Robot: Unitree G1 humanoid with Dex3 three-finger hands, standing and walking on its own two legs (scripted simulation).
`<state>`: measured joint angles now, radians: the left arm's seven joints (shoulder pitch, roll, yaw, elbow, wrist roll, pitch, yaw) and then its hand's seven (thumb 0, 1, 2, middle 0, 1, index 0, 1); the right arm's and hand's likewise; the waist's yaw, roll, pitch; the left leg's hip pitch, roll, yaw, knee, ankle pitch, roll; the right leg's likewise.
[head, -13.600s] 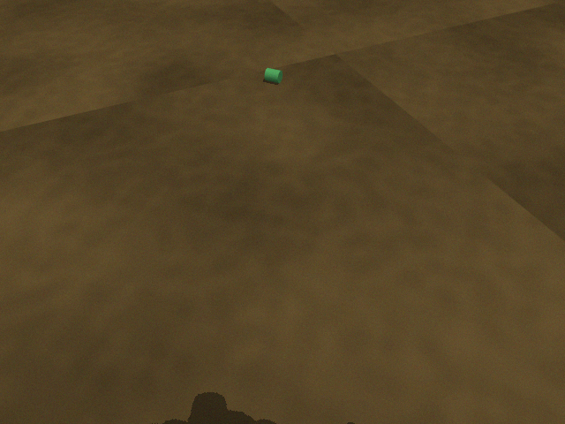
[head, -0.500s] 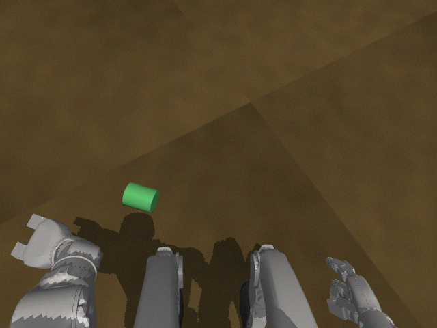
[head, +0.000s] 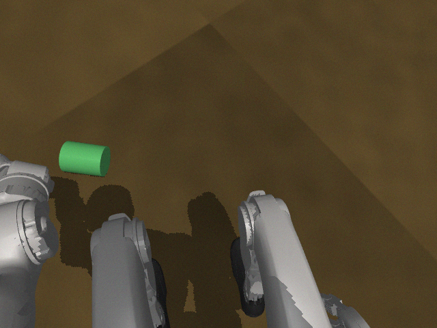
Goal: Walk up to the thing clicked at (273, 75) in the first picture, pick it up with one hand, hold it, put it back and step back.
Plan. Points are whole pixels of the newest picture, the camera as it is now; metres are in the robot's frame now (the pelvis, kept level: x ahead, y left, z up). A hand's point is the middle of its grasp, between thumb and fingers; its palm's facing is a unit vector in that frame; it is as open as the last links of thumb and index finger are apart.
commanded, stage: rise first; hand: left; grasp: from above
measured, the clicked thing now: (86, 158) +0.51 +0.28 -0.35
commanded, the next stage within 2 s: none
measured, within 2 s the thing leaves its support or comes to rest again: neither
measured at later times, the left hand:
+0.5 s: hand (42, 167) +0.45 +0.32 -0.20, palm faces +0.00 -0.46 -0.89, open 13.8 cm
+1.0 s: hand (47, 164) +0.46 +0.32 -0.22, palm faces -0.01 -0.46 -0.89, open 14.1 cm
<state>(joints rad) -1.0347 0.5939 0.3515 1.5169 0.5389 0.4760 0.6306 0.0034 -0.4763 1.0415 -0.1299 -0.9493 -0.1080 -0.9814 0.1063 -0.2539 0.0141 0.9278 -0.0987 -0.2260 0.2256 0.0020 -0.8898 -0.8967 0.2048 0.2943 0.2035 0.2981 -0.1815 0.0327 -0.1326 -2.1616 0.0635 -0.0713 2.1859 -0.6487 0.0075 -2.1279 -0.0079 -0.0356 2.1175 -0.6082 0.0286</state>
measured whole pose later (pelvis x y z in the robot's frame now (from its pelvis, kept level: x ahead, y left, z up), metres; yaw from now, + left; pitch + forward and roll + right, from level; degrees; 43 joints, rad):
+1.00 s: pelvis +0.01 +0.00 -0.06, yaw -3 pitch +34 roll -8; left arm -1.26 0.84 0.51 1.71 0.61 0.51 0.70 0.00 -0.53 1.04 -0.09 -1.00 -0.07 -1.03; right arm 0.15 -0.34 0.10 0.84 -0.15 -0.22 0.35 0.00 -0.91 -0.90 0.20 0.29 0.20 0.30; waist -0.29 0.00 0.05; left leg -2.32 0.06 -0.15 2.40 -0.69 -0.01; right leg -2.27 0.00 -0.09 2.30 -0.63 0.02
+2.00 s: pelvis +0.01 +0.00 -0.06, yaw -6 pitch +33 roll -10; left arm -1.33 0.91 0.47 1.71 0.58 0.54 0.75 0.00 -0.56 1.05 -0.10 -0.98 -0.07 -1.02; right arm 0.16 -0.37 0.16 0.79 -0.13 -0.21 0.43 0.00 -0.92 -0.91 0.20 0.29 0.20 0.30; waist -0.35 -0.02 0.10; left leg -2.31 0.06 -0.20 2.42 -0.70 -0.02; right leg -2.24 0.02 -0.13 2.29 -0.62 0.02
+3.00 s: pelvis +0.01 +0.00 -0.06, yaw -5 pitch +31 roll -10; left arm -1.31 0.93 0.46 1.73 0.57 0.52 0.75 0.00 -0.55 1.05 -0.10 -0.96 -0.07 -1.00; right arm 0.14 -0.36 0.18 0.82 -0.15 -0.24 0.43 0.00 -0.92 -0.90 0.20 0.29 0.20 0.30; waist -0.35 -0.04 0.11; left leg -2.30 0.06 -0.20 2.42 -0.70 -0.02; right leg -2.22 0.01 -0.13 2.28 -0.62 0.02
